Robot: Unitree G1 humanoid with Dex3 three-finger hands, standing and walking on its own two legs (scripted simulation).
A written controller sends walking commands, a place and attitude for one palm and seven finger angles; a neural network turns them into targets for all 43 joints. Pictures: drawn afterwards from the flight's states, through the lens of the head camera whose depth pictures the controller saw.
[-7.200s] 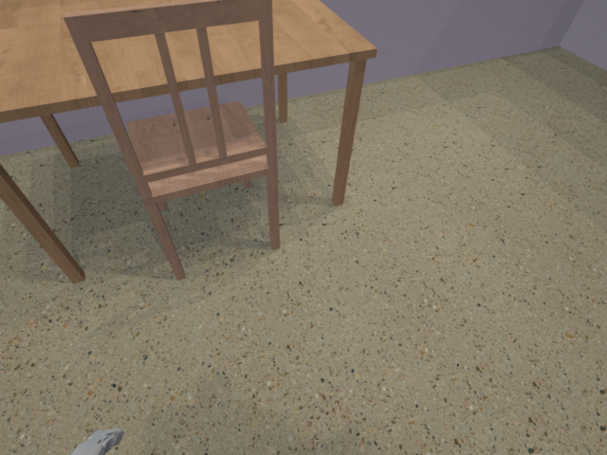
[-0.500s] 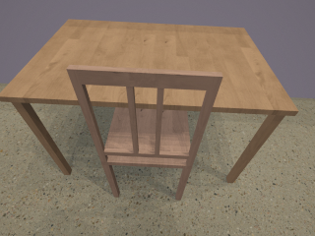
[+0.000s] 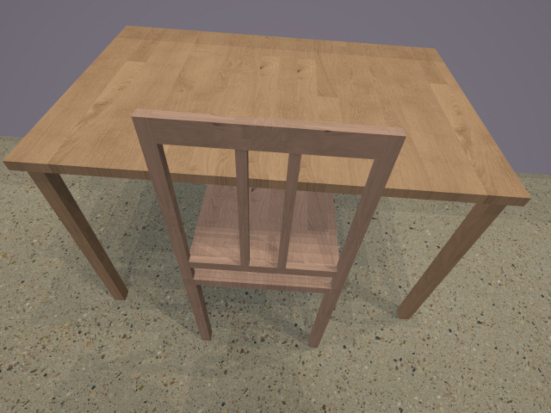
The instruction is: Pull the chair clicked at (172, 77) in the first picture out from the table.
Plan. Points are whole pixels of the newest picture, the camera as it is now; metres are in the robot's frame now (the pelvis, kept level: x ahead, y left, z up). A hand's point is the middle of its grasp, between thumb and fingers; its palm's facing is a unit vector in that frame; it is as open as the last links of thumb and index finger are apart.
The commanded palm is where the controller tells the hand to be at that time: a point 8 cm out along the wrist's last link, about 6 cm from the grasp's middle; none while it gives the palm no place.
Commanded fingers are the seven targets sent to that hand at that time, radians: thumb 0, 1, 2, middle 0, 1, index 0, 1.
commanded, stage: shuffle to correct the standing spot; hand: left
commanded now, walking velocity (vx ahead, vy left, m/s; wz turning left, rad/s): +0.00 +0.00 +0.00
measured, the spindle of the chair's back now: (243, 215) +0.49 +0.10 -0.06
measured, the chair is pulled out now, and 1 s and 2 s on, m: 0.00 0.00 0.00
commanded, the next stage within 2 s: come to a stop and stand still in 0.48 s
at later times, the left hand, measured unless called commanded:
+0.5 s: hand out of the picture +0.01 +0.13 -0.18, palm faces +0.00 -0.98 -0.21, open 7.4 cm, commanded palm none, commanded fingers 0.00 0.90 0.90 -0.20 -0.30 -0.20 -0.30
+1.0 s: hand out of the picture +0.04 +0.10 -0.18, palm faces +0.05 -0.98 -0.20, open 7.3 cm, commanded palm none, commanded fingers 0.00 0.90 0.90 -0.20 -0.30 -0.20 -0.30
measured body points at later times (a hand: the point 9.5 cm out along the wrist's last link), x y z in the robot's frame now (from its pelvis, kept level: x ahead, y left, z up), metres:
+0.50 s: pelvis +0.02 -0.05 -0.01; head +0.03 -0.05 +0.44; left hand +0.01 +0.18 -0.16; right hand -0.03 -0.26 -0.17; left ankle -0.01 +0.07 -0.74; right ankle +0.02 -0.15 -0.74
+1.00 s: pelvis +0.05 -0.07 +0.00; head +0.07 -0.07 +0.45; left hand +0.04 +0.15 -0.16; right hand +0.11 -0.30 -0.16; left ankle +0.05 +0.02 -0.74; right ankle +0.02 -0.15 -0.74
